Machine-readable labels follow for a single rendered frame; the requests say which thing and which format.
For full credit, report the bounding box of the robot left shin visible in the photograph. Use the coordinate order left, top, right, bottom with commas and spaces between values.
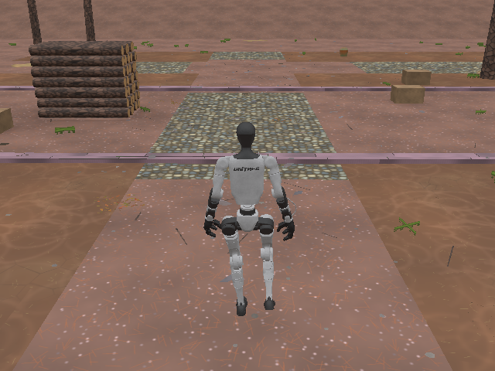
230, 257, 244, 306

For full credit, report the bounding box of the right robot hand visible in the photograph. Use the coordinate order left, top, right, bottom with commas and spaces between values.
277, 220, 295, 241

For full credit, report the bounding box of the left robot upper arm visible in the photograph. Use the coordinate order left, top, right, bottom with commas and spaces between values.
211, 156, 230, 199

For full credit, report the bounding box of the right robot upper arm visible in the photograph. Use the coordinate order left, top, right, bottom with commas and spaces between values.
262, 155, 284, 199

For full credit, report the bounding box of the right robot forearm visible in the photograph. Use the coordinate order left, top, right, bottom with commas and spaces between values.
276, 187, 293, 223

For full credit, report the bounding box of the left robot forearm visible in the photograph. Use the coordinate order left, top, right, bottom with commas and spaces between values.
205, 188, 220, 221

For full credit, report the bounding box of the left robot hand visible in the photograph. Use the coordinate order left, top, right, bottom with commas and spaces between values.
203, 219, 221, 237

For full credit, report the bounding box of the humanoid robot head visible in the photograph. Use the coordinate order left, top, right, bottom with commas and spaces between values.
233, 122, 260, 159

